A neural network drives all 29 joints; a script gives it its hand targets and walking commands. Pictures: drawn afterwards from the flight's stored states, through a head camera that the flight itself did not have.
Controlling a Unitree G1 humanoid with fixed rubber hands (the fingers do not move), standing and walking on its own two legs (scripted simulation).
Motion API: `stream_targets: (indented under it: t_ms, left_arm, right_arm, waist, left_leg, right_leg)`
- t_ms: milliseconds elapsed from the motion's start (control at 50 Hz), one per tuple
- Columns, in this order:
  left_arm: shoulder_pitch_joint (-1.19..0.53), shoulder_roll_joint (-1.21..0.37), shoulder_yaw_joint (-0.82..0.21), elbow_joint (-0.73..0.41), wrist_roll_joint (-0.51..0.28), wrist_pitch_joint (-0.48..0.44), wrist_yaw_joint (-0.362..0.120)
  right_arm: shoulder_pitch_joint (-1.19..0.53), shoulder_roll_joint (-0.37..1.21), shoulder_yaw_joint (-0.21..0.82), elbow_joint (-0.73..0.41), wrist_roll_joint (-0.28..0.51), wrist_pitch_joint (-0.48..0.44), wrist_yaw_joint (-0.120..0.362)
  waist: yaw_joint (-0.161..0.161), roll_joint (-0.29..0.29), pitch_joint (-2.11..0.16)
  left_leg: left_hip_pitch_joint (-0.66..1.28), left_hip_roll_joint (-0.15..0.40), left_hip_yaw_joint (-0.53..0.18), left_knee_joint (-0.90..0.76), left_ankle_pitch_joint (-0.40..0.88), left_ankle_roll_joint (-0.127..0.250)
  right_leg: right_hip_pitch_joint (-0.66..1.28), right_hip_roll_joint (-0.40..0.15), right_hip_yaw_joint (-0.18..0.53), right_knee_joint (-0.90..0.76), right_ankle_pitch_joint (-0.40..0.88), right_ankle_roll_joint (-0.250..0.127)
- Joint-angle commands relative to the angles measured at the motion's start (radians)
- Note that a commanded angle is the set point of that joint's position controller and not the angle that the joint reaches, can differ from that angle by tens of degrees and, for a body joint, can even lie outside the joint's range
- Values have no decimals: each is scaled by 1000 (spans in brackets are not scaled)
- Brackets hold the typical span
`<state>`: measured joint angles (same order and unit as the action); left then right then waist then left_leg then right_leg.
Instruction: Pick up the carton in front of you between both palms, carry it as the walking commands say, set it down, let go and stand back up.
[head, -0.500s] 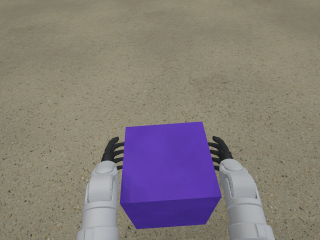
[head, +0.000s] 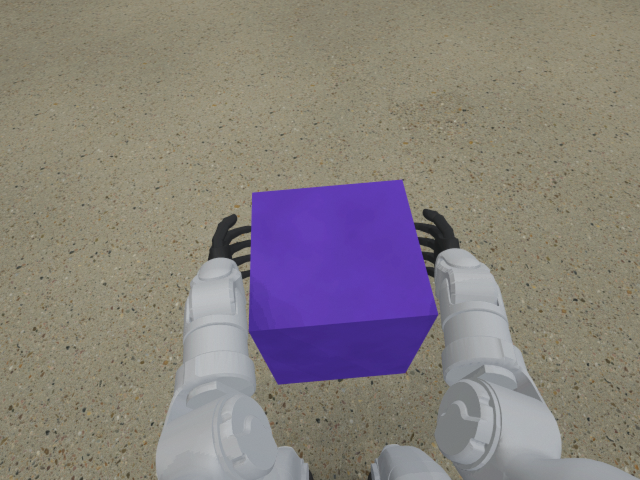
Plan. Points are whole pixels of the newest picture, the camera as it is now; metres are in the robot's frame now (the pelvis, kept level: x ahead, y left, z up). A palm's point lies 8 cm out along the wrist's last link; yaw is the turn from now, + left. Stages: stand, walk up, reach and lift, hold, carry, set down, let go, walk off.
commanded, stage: set down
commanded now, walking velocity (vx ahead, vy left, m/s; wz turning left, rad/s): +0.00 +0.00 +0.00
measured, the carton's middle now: (335, 290) +0.37 -0.01 -0.04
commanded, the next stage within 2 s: none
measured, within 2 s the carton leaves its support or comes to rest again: neither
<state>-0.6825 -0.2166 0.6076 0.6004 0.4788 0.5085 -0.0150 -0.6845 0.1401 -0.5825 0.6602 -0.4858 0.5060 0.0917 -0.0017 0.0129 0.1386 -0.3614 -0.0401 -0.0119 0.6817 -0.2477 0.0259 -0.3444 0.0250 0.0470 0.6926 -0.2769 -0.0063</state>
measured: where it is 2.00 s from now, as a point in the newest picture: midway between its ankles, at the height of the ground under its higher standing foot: outside the picture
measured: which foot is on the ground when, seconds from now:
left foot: down 0.00-1.00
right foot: down 0.00-1.00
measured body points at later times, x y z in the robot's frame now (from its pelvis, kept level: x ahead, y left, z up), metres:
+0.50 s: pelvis +0.01 -0.02 -0.12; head +0.21 -0.02 +0.28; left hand +0.41 +0.15 -0.18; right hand +0.43 -0.15 -0.19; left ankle +0.08 +0.10 -0.72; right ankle +0.06 -0.12 -0.72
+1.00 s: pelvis -0.03 -0.02 -0.25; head +0.25 -0.02 +0.11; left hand +0.43 +0.17 -0.34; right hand +0.47 -0.13 -0.36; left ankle +0.08 +0.10 -0.72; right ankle +0.06 -0.12 -0.72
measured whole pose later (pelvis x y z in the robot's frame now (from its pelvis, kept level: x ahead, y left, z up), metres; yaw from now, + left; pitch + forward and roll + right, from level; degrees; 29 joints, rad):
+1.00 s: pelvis -0.03 -0.02 -0.25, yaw +0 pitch +45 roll +1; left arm -0.86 -0.06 0.50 0.58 0.13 0.20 0.06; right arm -0.95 -0.04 -0.27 0.75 -0.13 0.21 -0.09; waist 0.08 -0.02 -0.14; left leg -2.00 -0.04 -0.03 1.71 -0.50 -0.03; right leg -1.99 0.07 0.00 1.74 -0.53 -0.01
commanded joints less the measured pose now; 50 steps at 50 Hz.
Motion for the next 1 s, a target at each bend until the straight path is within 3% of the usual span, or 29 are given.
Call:
stream_targets:
  t_ms: [0, 140, 220, 260, 340, 420, 580, 760, 880, 980]
  left_arm:
    - [-323, -583, -260, 88, -92, -119, -104]
    - [-438, -766, -591, -6, -248, -355, -106]
    - [-466, -836, -793, -101, -341, -384, -98]
    - [-442, -834, -830, -113, -350, -375, -97]
    - [-398, -829, -796, -67, -343, -333, -117]
    - [-402, -815, -719, 3, -329, -293, -147]
    - [-464, -749, -648, 55, -333, -307, -160]
    - [-599, -704, -664, 27, -396, -323, -140]
    - [-705, -688, -672, 6, -424, -300, -120]
    - [-796, -672, -635, 32, -417, -280, -105]
  right_arm:
    - [-397, 549, 268, 49, 79, -141, 123]
    - [-473, 715, 550, 2, 233, -380, 129]
    - [-521, 795, 772, -136, 344, -411, 106]
    - [-508, 811, 820, -147, 370, -398, 95]
    - [-493, 831, 830, -119, 376, -352, 88]
    - [-482, 846, 768, -42, 347, -312, 83]
    - [-533, 808, 699, 33, 339, -329, 36]
    - [-690, 760, 753, 15, 393, -355, -19]
    - [-827, 727, 783, -2, 430, -340, -27]
    - [-927, 687, 745, 51, 431, -322, -19]
  waist:
    - [14, -32, -320]
    - [5, -6, -768]
    - [24, -16, -1211]
    - [38, -22, -1289]
    - [58, -52, -1199]
    - [64, -79, -1074]
    - [77, -78, -1085]
    - [92, -83, -1240]
    - [111, -94, -1300]
    - [117, -99, -1266]
  left_leg:
    - [-74, -44, -58, -46, -48, -26]
    - [-177, -81, -57, 220, 204, -54]
    - [-207, -97, -40, 361, 364, -54]
    - [-281, -103, -34, 403, 355, -56]
    - [-497, -105, -24, 450, 192, -53]
    - [-697, -106, -17, 500, 92, -43]
    - [-926, -120, 4, 638, 118, -50]
    - [-1094, -125, 34, 812, 87, -72]
    - [-1115, -124, 49, 901, 41, -81]
    - [-1152, -120, 56, 957, -14, -83]
  right_leg:
    - [-228, 77, -1, -26, -41, -35]
    - [-475, 115, -5, 203, 106, -26]
    - [-431, 128, -1, 324, 277, -4]
    - [-477, 129, -3, 377, 283, 5]
    - [-608, 129, 4, 429, 163, 17]
    - [-728, 124, 9, 463, 83, 19]
    - [-857, 131, 26, 586, 140, 22]
    - [-914, 147, 13, 762, 137, 27]
    - [-1018, 161, -23, 862, 38, 30]
    - [-1127, 163, -45, 924, -53, 23]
